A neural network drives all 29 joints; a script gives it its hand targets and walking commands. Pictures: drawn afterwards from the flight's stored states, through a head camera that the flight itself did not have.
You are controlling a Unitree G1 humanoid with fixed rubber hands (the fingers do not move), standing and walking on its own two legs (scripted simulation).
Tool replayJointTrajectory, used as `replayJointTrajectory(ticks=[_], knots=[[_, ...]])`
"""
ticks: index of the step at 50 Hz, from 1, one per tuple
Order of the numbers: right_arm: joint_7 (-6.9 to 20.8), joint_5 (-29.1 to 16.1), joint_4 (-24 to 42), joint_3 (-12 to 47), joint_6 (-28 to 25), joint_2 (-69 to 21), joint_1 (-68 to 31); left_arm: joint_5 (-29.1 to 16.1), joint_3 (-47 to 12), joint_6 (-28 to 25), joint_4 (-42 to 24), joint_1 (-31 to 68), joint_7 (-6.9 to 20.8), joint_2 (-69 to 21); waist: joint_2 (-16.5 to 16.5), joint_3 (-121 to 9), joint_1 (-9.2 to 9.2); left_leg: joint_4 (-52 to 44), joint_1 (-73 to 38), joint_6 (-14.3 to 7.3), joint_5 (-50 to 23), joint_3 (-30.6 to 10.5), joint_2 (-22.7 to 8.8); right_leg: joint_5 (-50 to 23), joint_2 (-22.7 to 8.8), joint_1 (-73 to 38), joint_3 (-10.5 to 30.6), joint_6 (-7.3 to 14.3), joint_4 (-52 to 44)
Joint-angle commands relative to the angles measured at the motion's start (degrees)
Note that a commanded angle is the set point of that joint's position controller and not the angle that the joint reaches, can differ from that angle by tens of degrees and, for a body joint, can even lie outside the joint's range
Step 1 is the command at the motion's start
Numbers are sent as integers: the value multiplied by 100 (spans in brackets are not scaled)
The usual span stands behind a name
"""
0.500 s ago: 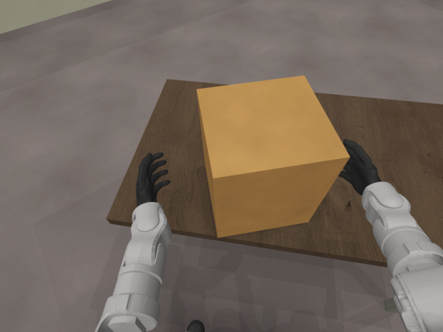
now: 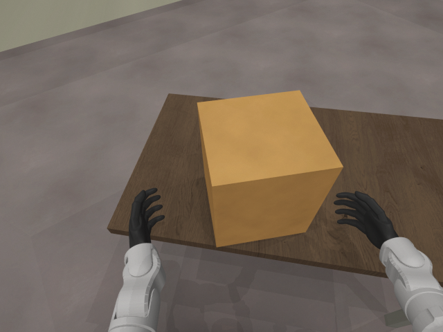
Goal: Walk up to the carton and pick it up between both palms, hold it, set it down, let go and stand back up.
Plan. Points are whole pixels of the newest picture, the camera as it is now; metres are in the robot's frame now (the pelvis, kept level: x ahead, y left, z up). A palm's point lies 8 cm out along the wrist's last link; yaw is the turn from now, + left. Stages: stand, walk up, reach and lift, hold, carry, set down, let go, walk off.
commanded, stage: set down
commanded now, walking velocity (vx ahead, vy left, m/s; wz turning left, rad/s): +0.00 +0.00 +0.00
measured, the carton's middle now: (255, 172) +0.43 +0.01 +0.01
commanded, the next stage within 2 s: none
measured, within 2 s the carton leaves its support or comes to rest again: neither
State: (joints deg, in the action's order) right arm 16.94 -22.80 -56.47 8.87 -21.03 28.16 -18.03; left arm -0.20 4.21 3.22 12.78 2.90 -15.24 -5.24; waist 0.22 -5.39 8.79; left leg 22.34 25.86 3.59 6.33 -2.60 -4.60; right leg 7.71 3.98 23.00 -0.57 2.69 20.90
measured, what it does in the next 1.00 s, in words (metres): stands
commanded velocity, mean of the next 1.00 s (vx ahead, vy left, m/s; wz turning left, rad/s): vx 0.00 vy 0.00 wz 0.00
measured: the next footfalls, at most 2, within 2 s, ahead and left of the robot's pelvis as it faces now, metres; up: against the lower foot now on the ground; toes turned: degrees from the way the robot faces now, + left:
none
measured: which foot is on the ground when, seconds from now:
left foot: down 0.00-1.00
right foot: down 0.00-1.00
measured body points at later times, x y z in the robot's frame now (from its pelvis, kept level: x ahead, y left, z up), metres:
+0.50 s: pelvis +0.01 +0.00 +0.00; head +0.03 +0.02 +0.45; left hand +0.22 +0.20 +0.03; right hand +0.28 -0.25 -0.01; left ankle +0.04 +0.16 -0.74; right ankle +0.02 -0.09 -0.74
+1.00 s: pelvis +0.03 +0.00 +0.00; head +0.04 +0.02 +0.45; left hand +0.21 +0.20 -0.01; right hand +0.26 -0.27 -0.01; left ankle +0.04 +0.16 -0.74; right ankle +0.02 -0.09 -0.74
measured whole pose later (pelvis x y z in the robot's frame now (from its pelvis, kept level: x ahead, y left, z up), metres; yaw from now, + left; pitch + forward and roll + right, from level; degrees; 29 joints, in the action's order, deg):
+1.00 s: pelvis +0.03 +0.00 +0.00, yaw +0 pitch +6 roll -1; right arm 17.6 -25.2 -42.5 5.8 -22.8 29.6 7.9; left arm -0.2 -2.2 2.4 1.9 -19.6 -14.7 -2.5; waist 3.4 -5.4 6.7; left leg 22.3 19.5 3.6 9.3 -2.6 -4.5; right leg 10.7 3.9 16.6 -0.6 2.8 20.9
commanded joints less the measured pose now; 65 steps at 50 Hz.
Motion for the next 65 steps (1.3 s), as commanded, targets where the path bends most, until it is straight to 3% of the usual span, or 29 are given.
replayJointTrajectory(ticks=[1,10,17,23,28,29,34,36,42,47,53,57,65], knots=[[80,-407,1229,-1052,-426,1814,-634,83,-765,-314,-1811,143,-25,-102,710,-1849,-902,131,-1875,-322,-1002,201,347,-522,-27,-963,-122,160,-112],[224,-388,1493,-1286,-445,1843,34,36,-995,-218,-2286,-528,-129,-140,833,-1470,-998,48,-1729,-367,-170,135,326,195,-141,-796,-9,181,-169],[268,-439,1900,-1385,-450,1856,766,41,-1110,-124,-2785,-1281,-147,-162,941,-1262,-1091,-13,-1697,-416,-47,131,333,170,-173,-882,44,145,-145],[288,-558,2191,-1396,-531,1978,1507,91,-1210,-142,-3303,-2075,-185,-98,750,-1097,-1121,31,-1869,-355,-499,148,346,-331,-166,-1017,61,130,-142],[305,-609,2278,-1279,-528,1901,1804,157,-1196,-179,-3196,-2172,-197,-60,690,-850,-1032,45,-1873,-341,-353,222,360,-59,-181,-859,114,131,-201],[307,-583,2183,-1268,-499,1849,1982,152,-1255,-166,-3124,-2302,-179,-102,735,-742,-1094,20,-1887,-346,-264,251,365,3,-194,-861,107,121,-234],[238,-526,2392,-1243,-467,1715,1962,174,-1140,-246,-2834,-2032,-120,78,902,-665,-1012,10,-1721,-367,57,354,417,213,-296,-888,225,60,-248],[216,-500,2277,-1208,-449,1696,2067,210,-1056,-258,-2628,-2163,-90,98,869,-593,-952,-26,-1732,-371,-33,380,431,106,-298,-902,215,66,-244],[78,-329,2275,-1145,-417,1477,2202,163,-935,-362,-2388,-2019,42,255,1001,-650,-1050,7,-1571,-401,-8,424,521,-229,-388,-1206,343,-34,-184],[-14,-275,2145,-999,-403,1279,2456,231,-798,-460,-2199,-2064,148,351,887,-663,-1028,19,-1576,-372,-181,468,572,-675,-439,-1408,418,-102,-135],[-62,-272,1922,-859,-400,1149,2667,355,-801,-487,-1973,-2315,248,411,639,-601,-1026,-40,-1762,-312,-615,440,575,-1368,-336,-1496,217,-35,-124],[-119,-198,1984,-815,-387,1022,2734,381,-709,-514,-1815,-2357,318,540,659,-551,-976,-52,-1711,-310,-629,428,582,-1480,-353,-1600,273,-63,-148],[-235,16,2029,-849,-280,748,2692,294,-616,-551,-1542,-2227,402,713,611,-374,-927,-177,-1731,-313,-343,441,568,-916,-369,-1478,265,-68,-238]])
